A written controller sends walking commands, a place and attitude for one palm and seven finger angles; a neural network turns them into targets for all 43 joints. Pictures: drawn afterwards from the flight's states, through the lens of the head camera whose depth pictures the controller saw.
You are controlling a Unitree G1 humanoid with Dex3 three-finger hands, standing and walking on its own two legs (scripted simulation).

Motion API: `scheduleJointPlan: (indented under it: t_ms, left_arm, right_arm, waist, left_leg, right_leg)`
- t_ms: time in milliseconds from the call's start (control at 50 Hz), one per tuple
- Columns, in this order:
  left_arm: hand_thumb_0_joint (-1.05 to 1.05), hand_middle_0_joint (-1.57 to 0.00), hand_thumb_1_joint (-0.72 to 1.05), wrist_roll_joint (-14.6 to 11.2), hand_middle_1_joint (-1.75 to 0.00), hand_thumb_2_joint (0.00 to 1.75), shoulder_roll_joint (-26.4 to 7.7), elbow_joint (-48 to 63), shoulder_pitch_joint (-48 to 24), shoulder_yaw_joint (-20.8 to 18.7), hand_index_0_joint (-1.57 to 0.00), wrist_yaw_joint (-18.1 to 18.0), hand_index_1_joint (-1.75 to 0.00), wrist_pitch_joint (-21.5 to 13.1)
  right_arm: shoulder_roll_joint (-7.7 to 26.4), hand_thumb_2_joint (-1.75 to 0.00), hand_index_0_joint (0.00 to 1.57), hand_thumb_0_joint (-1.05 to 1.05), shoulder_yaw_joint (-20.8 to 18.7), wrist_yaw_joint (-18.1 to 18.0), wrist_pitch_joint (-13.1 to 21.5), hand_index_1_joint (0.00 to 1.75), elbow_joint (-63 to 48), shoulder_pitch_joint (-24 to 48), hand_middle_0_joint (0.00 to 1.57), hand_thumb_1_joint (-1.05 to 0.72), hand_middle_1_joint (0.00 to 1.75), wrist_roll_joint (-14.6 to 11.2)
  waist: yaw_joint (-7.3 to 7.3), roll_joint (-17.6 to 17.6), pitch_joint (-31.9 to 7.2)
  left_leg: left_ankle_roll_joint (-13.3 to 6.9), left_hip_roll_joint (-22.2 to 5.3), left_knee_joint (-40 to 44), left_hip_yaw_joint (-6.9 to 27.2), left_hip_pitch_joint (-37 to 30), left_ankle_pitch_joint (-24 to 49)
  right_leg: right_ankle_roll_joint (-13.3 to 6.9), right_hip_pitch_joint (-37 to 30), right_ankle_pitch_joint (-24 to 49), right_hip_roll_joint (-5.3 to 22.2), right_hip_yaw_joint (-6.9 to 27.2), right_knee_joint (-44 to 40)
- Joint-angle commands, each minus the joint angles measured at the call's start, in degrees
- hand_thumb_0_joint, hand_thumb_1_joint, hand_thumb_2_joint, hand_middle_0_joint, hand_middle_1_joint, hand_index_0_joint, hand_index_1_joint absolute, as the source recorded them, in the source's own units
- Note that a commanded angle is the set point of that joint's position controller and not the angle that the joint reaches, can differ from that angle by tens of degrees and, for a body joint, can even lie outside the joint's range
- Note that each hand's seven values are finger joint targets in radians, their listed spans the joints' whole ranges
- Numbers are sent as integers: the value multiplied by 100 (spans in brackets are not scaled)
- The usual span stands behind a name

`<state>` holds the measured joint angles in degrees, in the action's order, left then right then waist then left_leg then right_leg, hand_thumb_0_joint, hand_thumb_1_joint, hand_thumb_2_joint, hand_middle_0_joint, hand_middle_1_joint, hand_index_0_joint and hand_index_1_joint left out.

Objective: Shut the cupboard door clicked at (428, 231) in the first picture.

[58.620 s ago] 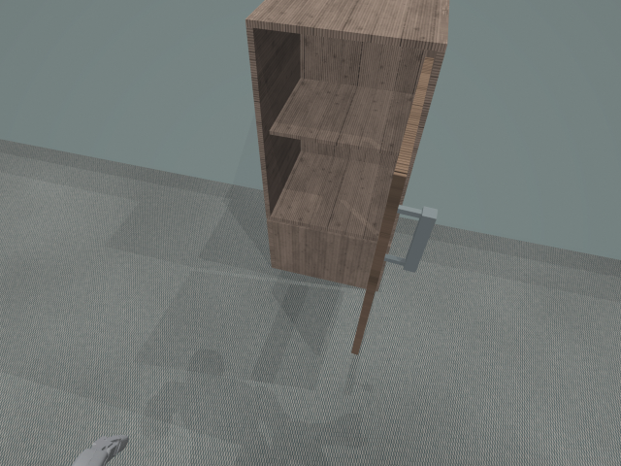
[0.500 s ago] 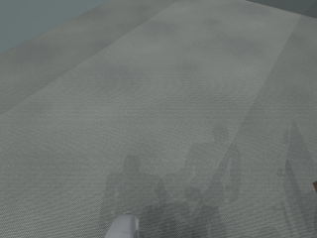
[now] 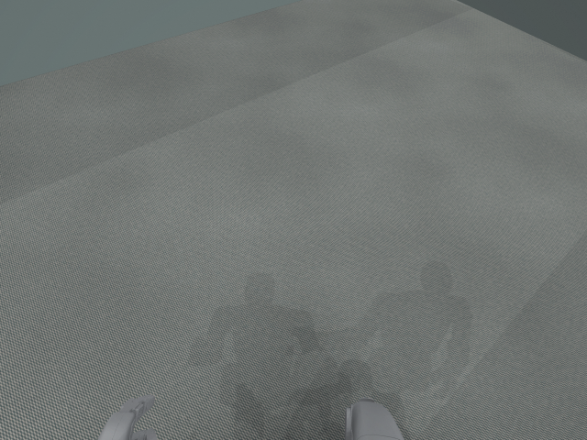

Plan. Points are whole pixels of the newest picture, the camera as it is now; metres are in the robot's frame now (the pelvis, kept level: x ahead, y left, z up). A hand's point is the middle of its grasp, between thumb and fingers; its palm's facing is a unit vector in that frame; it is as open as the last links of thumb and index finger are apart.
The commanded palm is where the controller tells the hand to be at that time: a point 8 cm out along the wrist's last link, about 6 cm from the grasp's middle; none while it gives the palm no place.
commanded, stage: turn to face it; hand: left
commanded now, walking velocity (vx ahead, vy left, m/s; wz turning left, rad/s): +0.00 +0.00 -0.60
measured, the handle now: out of the picture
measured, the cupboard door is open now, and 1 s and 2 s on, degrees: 32 32 32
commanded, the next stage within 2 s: none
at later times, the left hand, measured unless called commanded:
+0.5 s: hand (218, 402) +0.19 +0.12 -0.17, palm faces -0.18 -0.95 -0.25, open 7.3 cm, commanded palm none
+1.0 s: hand (200, 320) +0.33 +0.18 -0.18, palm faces -0.42 -0.88 -0.23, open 7.4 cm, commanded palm none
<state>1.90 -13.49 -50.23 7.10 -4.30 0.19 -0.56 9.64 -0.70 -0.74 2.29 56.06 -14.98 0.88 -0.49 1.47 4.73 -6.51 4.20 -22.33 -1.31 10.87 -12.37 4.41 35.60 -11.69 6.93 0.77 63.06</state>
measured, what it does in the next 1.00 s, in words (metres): walks ahead, turning right: right foot, then left foot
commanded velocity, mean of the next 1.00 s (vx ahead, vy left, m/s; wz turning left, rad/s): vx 0.00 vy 0.00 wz -0.60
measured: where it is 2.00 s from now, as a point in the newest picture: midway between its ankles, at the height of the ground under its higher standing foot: outside the picture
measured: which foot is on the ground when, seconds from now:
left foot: down 0.00-0.28, up 0.30-0.86, down 0.88-1.00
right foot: up 0.00-0.26, down 0.28-0.88, up 0.90-1.00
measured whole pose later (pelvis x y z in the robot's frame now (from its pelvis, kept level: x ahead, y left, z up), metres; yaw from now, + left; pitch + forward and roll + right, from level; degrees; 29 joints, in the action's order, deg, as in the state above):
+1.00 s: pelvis +0.17 +0.01 -0.01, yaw -32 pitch +1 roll -1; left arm 1.7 -16.9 -51.1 14.4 -6.4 1.0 3.7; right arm 10.1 0.3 -1.7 -1.0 48.1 -6.6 1.3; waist 3.2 3.9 3.7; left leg -1.3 -1.6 -29.5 -2.4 15.1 -15.5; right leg 2.8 27.7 -27.5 -3.0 3.8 62.9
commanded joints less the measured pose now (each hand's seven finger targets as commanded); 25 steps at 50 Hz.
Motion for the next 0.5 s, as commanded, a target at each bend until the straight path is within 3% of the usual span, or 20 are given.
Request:
scheduleJointPlan:
  t_ms: [0,60,160,180,220,240,260,280,300,320,360,380,400,480]
  left_arm:
    - [0,-20,90,-58,-30,90,-7,-122,641,101,-20,-78,-30,108]
    - [0,-20,90,-84,-30,90,-18,-112,348,141,-20,-80,-30,133]
    - [0,-20,90,-91,-30,90,-82,76,-10,65,-20,-26,-30,197]
    - [0,-20,90,-88,-30,90,-67,80,87,54,-20,-21,-30,200]
    - [0,-20,90,-80,-30,90,-149,-23,715,-1,-20,-21,-30,174]
    - [0,-20,90,-70,-30,90,-246,-148,1270,-54,-20,-20,-30,125]
    - [0,-20,90,-11,-30,90,-624,-283,1798,-141,-20,-64,-30,37]
    - [0,-20,90,-65,-30,90,-936,-386,2076,-192,-20,-114,-30,10]
    - [0,-20,90,-128,-30,90,-857,-298,1798,-165,-20,-191,-30,38]
    - [0,-20,90,-127,-30,90,-651,-166,1330,-155,-20,-235,-30,67]
    - [0,-20,90,-142,-30,90,-497,-20,852,-126,-20,-253,-30,48]
    - [0,-20,90,-134,-30,90,-464,4,856,-127,-20,-240,-30,22]
    - [0,-20,90,-126,-30,90,-484,-19,854,-124,-20,-222,-30,-3]
    - [0,-20,90,-111,-30,90,-546,-95,1131,-169,-20,-171,-30,-16]
  right_arm:
    - [635,-90,20,0,-157,-173,140,30,13,-635,20,-90,30,1]
    - [574,-90,20,0,-126,-200,110,30,185,-829,20,-90,30,30]
    - [710,-90,20,0,-170,-272,-23,30,257,-842,20,-90,30,85]
    - [750,-90,20,0,-179,-287,-42,30,256,-787,20,-90,30,93]
    - [845,-90,20,0,-227,-294,-68,30,188,-608,20,-90,30,27]
    - [910,-90,20,0,-260,-278,-70,30,123,-439,20,-90,30,-32]
    - [815,-90,20,0,-294,-244,-83,30,-1,-435,20,-90,30,-112]
    - [629,-90,20,0,-278,-201,-77,30,-181,-236,20,-90,30,-103]
    - [649,-90,20,0,-269,-233,-180,30,-201,-137,20,-90,30,-79]
    - [587,-90,20,0,-267,-206,-230,30,-214,39,20,-90,30,-67]
    - [530,-90,20,0,-262,-131,-302,30,-185,161,20,-90,30,-40]
    - [469,-90,20,0,-265,-106,-355,30,-191,170,20,-90,30,-15]
    - [422,-90,20,0,-271,-90,-400,30,-210,130,20,-90,30,-1]
    - [519,-90,20,0,-310,-98,-437,30,-378,377,20,-90,30,12]
  waist:
    - [69,-787,-611]
    - [2,-980,-218]
    - [-91,-667,59]
    - [-41,-668,-89]
    - [220,-532,-463]
    - [475,-370,-788]
    - [605,585,-1205]
    - [578,1130,-1212]
    - [449,782,-1031]
    - [312,531,-748]
    - [84,9,-724]
    - [50,-124,-754]
    - [-18,3,-792]
    - [91,267,-1019]
  left_leg:
    - [353,-1331,349,493,-874,4712]
    - [388,-1458,335,235,-754,4818]
    - [-145,-2067,-10,311,-911,4733]
    - [-151,-2106,-208,276,-1048,4928]
    - [-10,-2053,-985,67,-974,5112]
    - [176,-1833,-1724,-80,-728,4713]
    - [515,-1160,-3204,-409,301,2954]
    - [882,-106,-4707,-671,1686,-2122]
    - [859,-381,-5059,286,1941,-2328]
    - [864,-586,-5049,396,2196,-1947]
    - [944,-752,-4879,401,2054,-1291]
    - [983,-731,-4721,372,1925,-1090]
    - [1017,-731,-4608,356,1950,-926]
    - [1122,-705,-4249,370,2276,-634]
  right_leg:
    - [-122,-301,466,-358,-121,-561]
    - [-265,-545,475,-463,-138,-1185]
    - [-486,-797,-286,-535,-273,-1931]
    - [-538,-954,-428,-581,-324,-2097]
    - [-623,-1801,-71,-681,-361,-2641]
    - [-702,-2543,629,-632,-223,-3251]
    - [-1210,-3622,2880,206,1022,-3574]
    - [-2024,-4169,5560,1524,2637,-3942]
    - [-2264,-3867,4963,1578,2647,-4112]
    - [-2145,-3525,4004,1293,2411,-4290]
    - [-1804,-2957,3351,796,1808,-4343]
    - [-1656,-2771,3261,607,1603,-4375]
    - [-1541,-2719,3208,507,1472,-4391]
    - [-1263,-3167,3393,283,1535,-4253]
